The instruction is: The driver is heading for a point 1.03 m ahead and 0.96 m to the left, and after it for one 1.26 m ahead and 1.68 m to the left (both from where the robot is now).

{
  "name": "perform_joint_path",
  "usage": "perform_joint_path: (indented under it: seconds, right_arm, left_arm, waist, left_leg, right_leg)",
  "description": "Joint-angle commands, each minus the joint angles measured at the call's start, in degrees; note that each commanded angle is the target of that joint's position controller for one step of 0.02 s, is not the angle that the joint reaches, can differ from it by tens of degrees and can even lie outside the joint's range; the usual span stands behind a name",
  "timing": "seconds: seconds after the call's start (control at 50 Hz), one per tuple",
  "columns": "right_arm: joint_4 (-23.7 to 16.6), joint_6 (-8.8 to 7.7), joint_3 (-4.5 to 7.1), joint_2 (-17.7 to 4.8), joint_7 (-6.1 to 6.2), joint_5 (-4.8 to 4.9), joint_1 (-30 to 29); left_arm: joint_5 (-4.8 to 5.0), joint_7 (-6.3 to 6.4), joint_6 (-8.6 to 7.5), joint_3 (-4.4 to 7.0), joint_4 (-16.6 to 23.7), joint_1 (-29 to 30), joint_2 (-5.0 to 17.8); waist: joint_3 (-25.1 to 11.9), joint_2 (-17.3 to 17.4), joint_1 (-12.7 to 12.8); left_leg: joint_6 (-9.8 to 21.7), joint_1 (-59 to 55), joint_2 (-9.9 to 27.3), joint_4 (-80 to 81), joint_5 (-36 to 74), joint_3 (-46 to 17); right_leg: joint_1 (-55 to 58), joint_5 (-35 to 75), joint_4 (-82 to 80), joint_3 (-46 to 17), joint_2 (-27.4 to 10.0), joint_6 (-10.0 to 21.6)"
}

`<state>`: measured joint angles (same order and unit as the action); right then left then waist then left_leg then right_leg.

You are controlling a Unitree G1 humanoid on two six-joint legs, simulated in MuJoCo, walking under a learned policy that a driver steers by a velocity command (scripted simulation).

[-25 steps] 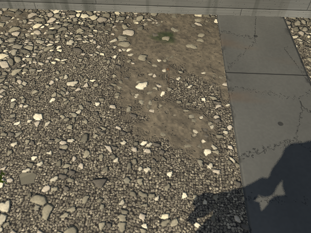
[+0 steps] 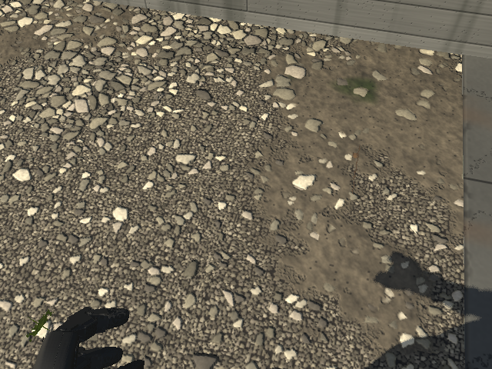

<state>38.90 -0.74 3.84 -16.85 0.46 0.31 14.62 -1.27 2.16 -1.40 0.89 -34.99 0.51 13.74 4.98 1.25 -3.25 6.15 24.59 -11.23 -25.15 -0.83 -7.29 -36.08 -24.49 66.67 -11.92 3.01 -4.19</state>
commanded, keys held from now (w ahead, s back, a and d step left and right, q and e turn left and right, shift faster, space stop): s+q+shift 0.28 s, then q+shift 0.72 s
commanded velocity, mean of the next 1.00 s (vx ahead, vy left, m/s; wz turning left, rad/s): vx -0.12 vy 0.00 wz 0.96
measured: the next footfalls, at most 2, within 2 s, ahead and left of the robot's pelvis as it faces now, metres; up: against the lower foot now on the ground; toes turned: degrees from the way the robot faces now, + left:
right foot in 0.36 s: +0.12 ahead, -0.18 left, +0.00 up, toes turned +35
left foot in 0.84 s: -0.18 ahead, -0.14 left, +0.00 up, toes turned +52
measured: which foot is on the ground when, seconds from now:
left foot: down 0.00-0.36, up 0.38-0.82, down 0.84-1.00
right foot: up 0.00-0.34, down 0.36-0.82, up 0.84-1.00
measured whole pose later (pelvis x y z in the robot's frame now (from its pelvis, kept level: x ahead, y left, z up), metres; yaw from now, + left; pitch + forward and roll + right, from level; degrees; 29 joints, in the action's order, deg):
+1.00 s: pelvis -0.10 -0.20 +0.02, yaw +59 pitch +1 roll -4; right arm 40.5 2.0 4.1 -16.0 2.5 0.1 24.8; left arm -0.7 2.5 0.9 7.9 -38.4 -6.2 19.6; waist 0.8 -2.1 -2.1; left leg 1.8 12.9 -0.3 -30.0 -18.2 -6.7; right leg -36.4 -16.3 61.8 -2.8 1.0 -2.2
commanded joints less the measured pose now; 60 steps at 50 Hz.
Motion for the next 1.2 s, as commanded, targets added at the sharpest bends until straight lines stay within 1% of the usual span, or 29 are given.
perform_joint_path:
  seconds: [0.02, 0.08, 0.16, 0.28, 0.32, 0.34, 0.36, 0.38, 0.4, 0.42, 0.44, 0.48, 0.52, 0.56, 0.6, 0.66, 0.74, 0.8, 0.82, 0.84, 0.86, 0.88, 0.9, 0.94, 0.96, 1.0, 1.06, 1.12, 1.2]
  right_arm:
    - [-4.7, 1.27, 3.47, -10.6, 2.01, 0.63, 0.5]
    - [-5.7, 3.26, 3.65, -9.9, 3.45, 1.18, -0.6]
    - [-6.6, 4.59, 3.59, -8.6, 4.34, 0.5, -1.5]
    - [-7.9, 5.04, 4.42, -9.7, 4.16, 0.58, -3.4]
    - [-9.1, 4.95, 4.79, -10.4, 3.63, 1.56, -5.1]
    - [-9.5, 4.83, 4.59, -10.0, 3.28, 2.46, -5.8]
    - [-8.0, 4.84, 4.0, -7.4, 2.78, 2.52, 0.7]
    - [-7.1, 4.65, 4.55, -7.8, 2.72, 2.09, 3.9]
    - [-8.4, 3.39, 6.04, -13.2, 2.27, 1.01, -0.2]
    - [-7.0, 3.61, 6.69, -16.0, 2.34, 1.13, 0.3]
    - [-5.0, 4.49, 6.22, -14.7, 2.67, 0.58, 2.6]
    - [-3.8, 5.79, 4.82, -11.5, 2.96, 0.35, 6.0]
    - [-5.3, 5.51, 4.06, -10.6, 3.07, 1.13, 4.6]
    - [-6.3, 5.33, 3.64, -10.3, 3.4, 2.05, 3.3]
    - [-6.2, 5.36, 3.42, -9.5, 3.39, 2.3, 4.0]
    - [-6.1, 5.38, 2.84, -7.4, 2.83, 1.81, 5.2]
    - [-4.9, 5.45, 2.49, -6.0, 1.48, 0.79, 8.8]
    - [-1.4, 6.21, 3.15, -6.4, 0.27, 0.7, 14.9]
    - [1.2, 6.36, 3.33, -6.0, 0.07, 0.74, 19.0]
    - [1.8, 6.13, 3.68, -6.6, 0.73, 0.59, 20.7]
    - [-2.2, 5.09, 4.63, -14.7, 1.59, -0.07, 16.7]
    - [-3.7, 3.0, 5.26, -16.2, 1.37, -3.16, 12.5]
    - [-4.2, 1.46, 5.11, -16.1, 1.86, -2.83, 7.0]
    - [-5.0, 0.73, 3.73, -12.4, 2.46, -0.41, 0.2]
    - [-5.3, 0.76, 2.88, -10.3, 2.57, 0.02, 0.0]
    - [-5.2, 1.09, 2.15, -8.3, 2.66, 0.34, 1.7]
    - [-4.9, 1.8, 2.63, -9.0, 3.05, 0.89, 4.2]
    - [-5.4, 2.4, 2.33, -8.9, 3.04, 0.48, 3.1]
    - [-4.8, 2.57, -0.03, -5.2, 1.52, -0.9, 1.2]
  left_arm:
    - [0.72, 1.53, 0.86, 1.98, 0.2, -8.0, 4.8]
    - [1.26, 2.2, 1.7, 2.41, -0.3, -5.3, 5.3]
    - [1.76, 2.09, 1.69, 2.99, -0.6, -2.5, 5.1]
    - [2.53, 0.07, 0.93, 4.0, -3.7, -6.2, 5.9]
    - [2.69, -0.96, 0.82, 4.94, -4.9, -9.3, 7.8]
    - [2.59, -1.25, 0.92, 5.5, -5.9, -11.3, 8.4]
    - [1.7, -1.22, 1.66, 6.01, -5.0, -7.9, 10.7]
    - [-0.81, -0.82, 2.63, 6.33, -2.3, -4.3, 14.1]
    - [-3.82, -0.78, 2.29, 5.76, -2.0, -4.7, 11.5]
    - [-3.2, -0.16, 2.13, 5.05, -0.9, 0.2, 8.9]
    - [-1.83, 0.55, 2.22, 4.43, 0.3, 3.3, 7.1]
    - [-0.26, 1.97, 2.68, 3.18, 2.5, 4.2, 6.0]
    - [-0.48, 2.77, 3.2, 2.37, 3.3, 1.1, 5.8]
    - [-0.67, 3.27, 3.71, 2.25, 3.5, -2.8, 6.5]
    - [-0.41, 3.48, 4.03, 2.97, 3.3, -5.4, 8.0]
    - [0.27, 3.32, 3.91, 4.68, 3.0, -6.7, 10.3]
    - [1.5, 2.41, 3.11, 6.66, 2.8, -4.6, 12.7]
    - [2.61, 1.87, 2.44, 7.15, 2.1, -2.5, 12.3]
    - [2.73, 1.62, 2.48, 6.9, 1.6, -1.8, 10.4]
    - [2.4, 0.62, 2.88, 6.46, -0.3, -4.9, 7.5]
    - [1.17, -0.34, 2.45, 5.54, 2.5, -5.0, 3.5]
    - [1.85, -0.15, 1.54, 6.48, 5.7, 4.6, 6.9]
    - [2.34, 0.01, 1.19, 7.14, 5.8, 5.3, 9.3]
    - [0.24, 0.65, 1.02, 7.69, 2.3, 0.7, 9.9]
    - [-0.25, 0.56, 1.01, 7.78, 2.1, -0.3, 9.7]
    - [0.38, 0.19, 0.92, 7.31, 1.8, -1.3, 8.6]
    - [0.96, -0.09, 0.57, 6.14, 2.4, 0.2, 6.7]
    - [1.55, -1.28, 0.44, 5.36, 0.7, -1.2, 7.1]
    - [2.15, -3.09, 0.35, 4.22, -0.4, -3.7, 7.0]
  waist:
    - [-17.1, 0.1, 3.9]
    - [-18.6, 3.5, 2.8]
    - [-15.9, 7.5, 1.6]
    - [-14.8, 9.8, 1.7]
    - [-14.4, 10.2, 2.6]
    - [-13.4, 8.0, 3.8]
    - [-14.2, -0.9, -0.3]
    - [-13.4, -15.0, -2.1]
    - [-12.0, -19.8, 0.2]
    - [-8.7, -14.9, -1.7]
    - [-7.6, -10.8, -2.6]
    - [-6.7, -6.5, -2.2]
    - [-6.6, -6.0, -0.1]
    - [-7.0, -8.7, 2.0]
    - [-7.9, -10.6, 3.1]
    - [-8.3, -12.5, 3.8]
    - [-9.3, -11.9, 2.0]
    - [-8.7, -9.1, -0.8]
    - [-7.0, -4.7, -2.3]
    - [-2.6, 6.5, -2.4]
    - [0.2, 19.1, 1.6]
    - [2.2, 12.5, -1.3]
    - [3.3, 9.1, 1.4]
    - [1.2, 7.3, 4.2]
    - [-0.7, 7.4, 4.5]
    - [-4.4, 6.6, 4.3]
    - [-6.2, 7.8, 2.6]
    - [-8.8, 10.5, 1.0]
    - [-9.5, 10.6, 0.4]
  left_leg:
    - [6.4, -13.3, 15.5, 1.7, 35.1, -19.2]
    - [2.5, -16.8, 14.8, 0.2, 31.2, -20.7]
    - [1.5, -18.2, 14.8, 1.2, 23.8, -24.8]
    - [0.2, -19.1, 14.9, 3.1, 20.0, -31.6]
    - [-1.2, -15.2, 13.0, 4.8, 3.7, -34.1]
    - [-2.8, -10.5, 9.5, 3.9, -11.0, -33.0]
    - [-4.8, -5.6, 1.9, -3.6, -30.1, -26.1]
    - [-8.3, 2.8, -7.8, -22.8, -38.8, -14.3]
    - [-11.2, 7.5, -2.9, -37.2, -37.7, -11.8]
    - [-11.4, 7.3, 0.5, -44.4, -31.3, -9.6]
    - [-10.9, 6.8, 0.7, -49.6, -24.7, -8.1]
    - [-11.6, 8.2, 0.6, -60.8, -20.4, -5.3]
    - [-13.0, 11.2, 2.5, -64.5, -18.1, -0.8]
    - [-14.5, 14.6, 5.3, -59.0, -17.1, 1.6]
    - [-15.3, 13.1, 8.0, -50.9, -18.1, 4.2]
    - [-14.4, 7.9, 11.6, -39.6, -22.6, 7.4]
    - [-8.4, -5.3, 14.0, -23.4, -28.4, 10.7]
    - [-2.5, -13.2, 14.7, -7.8, -22.3, 12.7]
    - [0.1, -17.6, 13.3, -0.4, -20.0, 11.6]
    - [3.7, -20.7, 17.9, 5.3, -17.8, -0.8]
    - [11.2, -15.6, 31.5, 7.6, -11.4, -29.2]
    - [14.8, -7.7, 33.0, 14.2, -22.7, -31.4]
    - [10.3, -7.3, 29.2, 15.4, -28.8, -26.7]
    - [4.1, -8.3, 24.3, 12.3, -21.9, -18.3]
    - [3.6, -8.4, 22.8, 10.4, -16.5, -16.1]
    - [3.8, -11.6, 21.1, 7.3, -8.4, -14.7]
    - [3.5, -17.3, 19.4, 3.8, -1.8, -16.1]
    - [3.3, -20.1, 19.9, 0.9, -0.9, -14.8]
    - [4.9, -15.5, 21.6, -1.6, 10.2, -14.7]
  right_leg:
    - [3.1, 3.9, -6.9, 2.1, 3.0, -2.3]
    - [0.5, 6.4, -7.4, 0.4, 4.2, -2.4]
    - [0.1, 5.3, -8.6, -0.5, 5.5, -1.9]
    - [10.5, 4.7, -24.9, -1.3, 5.1, -0.6]
    - [18.5, 9.0, -36.0, -0.8, 3.8, 0.6]
    - [24.3, 16.3, -44.5, -0.4, 1.7, 2.1]
    - [29.5, 18.3, -48.5, -7.0, -7.1, 5.8]
    - [27.2, 29.5, -49.2, -17.7, -19.8, 13.3]
    - [19.1, 25.2, -54.8, -24.1, -24.4, 18.7]
    - [16.7, 17.5, -54.4, -16.4, -20.3, 16.9]
    - [15.5, 13.2, -52.4, -9.0, -15.1, 13.5]
    - [15.4, 15.4, -51.2, -2.2, -12.6, 12.4]
    - [19.0, 17.3, -50.6, 1.3, -12.0, 13.6]
    - [26.1, 15.4, -50.4, 2.7, -12.4, 14.4]
    - [30.2, 10.6, -51.4, 3.6, -13.5, 14.3]
    - [30.5, 3.7, -54.1, 4.5, -16.5, 14.4]
    - [24.2, 1.4, -56.0, 9.2, -19.2, 13.6]
    - [20.0, 0.2, -52.5, 13.0, -19.8, 11.1]
    - [15.1, 0.1, -44.7, 16.9, -17.2, 8.2]
    - [3.8, -4.6, -29.3, 22.2, -12.2, 3.9]
    - [-10.5, -12.9, -15.0, 18.9, -4.3, 0.3]
    - [-12.6, -11.5, -7.2, 9.5, -2.6, 1.8]
    - [-11.6, -3.4, -5.5, 6.6, -3.3, 3.4]
    - [-8.0, 7.3, -3.3, 6.7, -3.4, 2.7]
    - [-5.8, 9.9, -1.0, 6.8, -2.5, 1.9]
    - [-4.1, 11.8, -0.4, 6.9, -1.3, 0.8]
    - [-3.8, 11.4, -10.5, 6.6, 0.3, -0.1]
    - [0.6, 10.8, -19.3, 8.7, -0.9, -0.6]
    - [13.2, 6.1, -26.4, 11.1, -3.9, 0.9]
